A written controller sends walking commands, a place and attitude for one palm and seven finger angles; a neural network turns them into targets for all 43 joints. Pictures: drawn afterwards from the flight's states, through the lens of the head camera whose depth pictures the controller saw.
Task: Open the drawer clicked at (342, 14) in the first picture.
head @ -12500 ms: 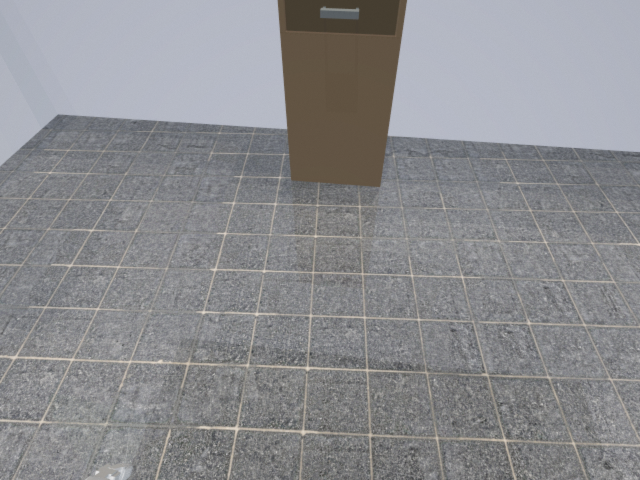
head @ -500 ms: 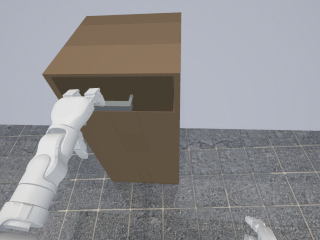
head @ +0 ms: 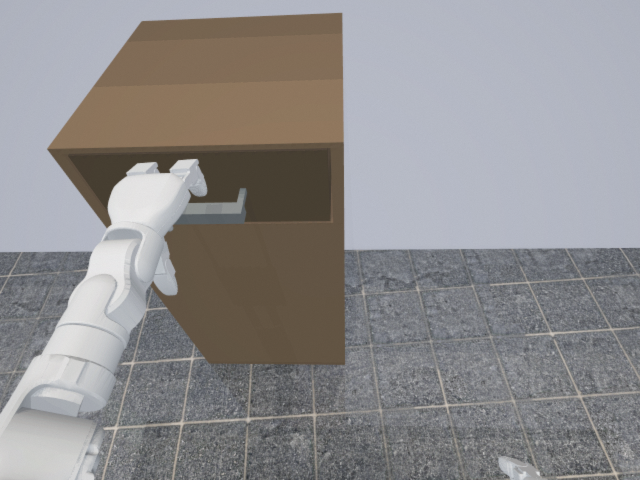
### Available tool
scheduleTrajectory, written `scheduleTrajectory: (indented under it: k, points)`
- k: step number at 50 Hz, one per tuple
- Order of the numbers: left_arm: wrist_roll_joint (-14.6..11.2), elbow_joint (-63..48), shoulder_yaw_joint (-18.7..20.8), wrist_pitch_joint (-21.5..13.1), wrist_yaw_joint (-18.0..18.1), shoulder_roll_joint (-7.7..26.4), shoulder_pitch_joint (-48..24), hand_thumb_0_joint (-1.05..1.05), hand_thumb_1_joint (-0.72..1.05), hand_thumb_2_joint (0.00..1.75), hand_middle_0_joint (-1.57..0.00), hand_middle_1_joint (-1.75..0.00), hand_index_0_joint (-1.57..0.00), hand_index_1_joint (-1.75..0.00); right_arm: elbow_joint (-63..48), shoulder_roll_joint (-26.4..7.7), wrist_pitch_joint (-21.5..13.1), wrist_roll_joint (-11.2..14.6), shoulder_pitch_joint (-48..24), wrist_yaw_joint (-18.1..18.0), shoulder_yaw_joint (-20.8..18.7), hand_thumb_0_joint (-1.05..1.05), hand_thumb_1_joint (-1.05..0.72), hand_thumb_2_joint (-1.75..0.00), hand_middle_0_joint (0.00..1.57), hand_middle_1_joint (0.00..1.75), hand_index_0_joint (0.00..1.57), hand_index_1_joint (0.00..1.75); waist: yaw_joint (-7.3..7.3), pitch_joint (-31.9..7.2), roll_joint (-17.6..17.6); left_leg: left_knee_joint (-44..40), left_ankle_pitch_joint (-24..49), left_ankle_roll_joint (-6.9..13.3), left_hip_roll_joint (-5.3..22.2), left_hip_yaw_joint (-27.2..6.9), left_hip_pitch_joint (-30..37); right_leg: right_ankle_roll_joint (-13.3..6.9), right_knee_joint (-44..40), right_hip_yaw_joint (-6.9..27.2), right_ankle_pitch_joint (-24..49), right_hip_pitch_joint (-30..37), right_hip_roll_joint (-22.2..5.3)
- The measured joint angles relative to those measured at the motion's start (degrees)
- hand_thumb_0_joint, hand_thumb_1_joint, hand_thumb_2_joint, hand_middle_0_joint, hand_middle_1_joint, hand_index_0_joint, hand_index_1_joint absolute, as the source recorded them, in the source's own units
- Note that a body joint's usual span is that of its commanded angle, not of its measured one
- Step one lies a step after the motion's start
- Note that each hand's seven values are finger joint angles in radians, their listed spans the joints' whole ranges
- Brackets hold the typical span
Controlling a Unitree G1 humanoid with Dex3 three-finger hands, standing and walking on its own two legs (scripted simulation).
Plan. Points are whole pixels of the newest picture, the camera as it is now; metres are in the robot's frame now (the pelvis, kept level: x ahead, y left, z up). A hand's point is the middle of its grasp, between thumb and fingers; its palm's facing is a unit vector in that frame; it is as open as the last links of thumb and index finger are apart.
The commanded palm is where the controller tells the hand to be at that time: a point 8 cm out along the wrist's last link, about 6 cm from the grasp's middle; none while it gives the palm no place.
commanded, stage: move the hooked fingers above the handle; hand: left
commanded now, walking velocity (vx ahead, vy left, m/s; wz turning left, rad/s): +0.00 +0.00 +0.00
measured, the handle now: (205, 203) +0.51 +0.22 +0.03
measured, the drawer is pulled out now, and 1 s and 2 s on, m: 0.00 0.00 0.00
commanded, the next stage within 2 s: lower the fingers behind the handle in 1.04 s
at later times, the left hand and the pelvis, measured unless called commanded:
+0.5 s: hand (196, 207) +0.45 +0.20 +0.08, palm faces -0.04 -0.03 -1.00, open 13.8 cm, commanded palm +0.44 +0.22 +0.14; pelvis +0.00 +0.00 -0.01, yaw -1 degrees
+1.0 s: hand (188, 208) +0.45 +0.21 +0.08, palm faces -0.01 -0.03 -1.00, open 13.8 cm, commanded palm +0.43 +0.22 +0.15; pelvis +0.00 +0.00 +0.00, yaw -1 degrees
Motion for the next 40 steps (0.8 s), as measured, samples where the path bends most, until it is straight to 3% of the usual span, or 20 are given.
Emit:
scheduleTrajectory:
  k: [11,20,28,40]
  points:
    - [1.5,9.6,-0.3,-4.1,1.7,-0.2,-6.7,0.0,-0.49,0.3,-0.32,-1.2,-0.32,-1.2,1.2,0.0,-0.3,-0.1,2.0,-0.6,-0.8,0.0,-0.91,-0.9,0.2,0.3,0.2,0.3,-1.05,-0.7,-0.5,1.9,-0.6,-0.2,0.3,-0.3,-2.8,-0.3,1.7,-0.2,-0.5,-2.7,0.3]
    - [2.9,17.3,0.1,-3.5,3.8,-0.3,-11.9,0.0,-0.49,0.3,-0.32,-1.2,-0.32,-1.2,1.9,-0.1,-0.2,-0.2,4.4,-0.1,-1.4,0.0,-0.91,-0.9,0.2,0.3,0.2,0.3,-2.63,-1.6,-0.4,2.8,-0.7,-0.3,0.7,0.0,-5.1,-0.3,2.5,0.1,-0.5,-5.2,0.6]
    - [3.5,19.6,2.3,-4.5,4.8,0.5,-12.3,0.0,-0.49,0.3,-0.32,-1.2,-0.32,-1.2,2.1,-0.2,-0.1,-0.2,6.1,-0.5,-1.4,0.0,-0.91,-0.9,0.2,0.3,0.2,0.3,-3.95,-1.8,-0.3,2.6,-0.7,-0.2,1.1,0.8,-5.7,-0.3,2.4,0.9,-0.2,-6.0,1.0]
    - [2.9,17.0,2.3,-4.4,4.1,1.0,-10.0,0.0,-0.49,0.3,-0.32,-1.2,-0.32,-1.2,2.1,-0.3,0.0,-0.1,6.5,-0.4,-1.9,0.0,-0.91,-0.9,0.2,0.3,0.2,0.3,-3.1,-2.1,-0.1,1.8,-0.7,-0.1,1.0,0.9,-4.6,-0.2,1.2,1.0,0.1,-4.8,0.9]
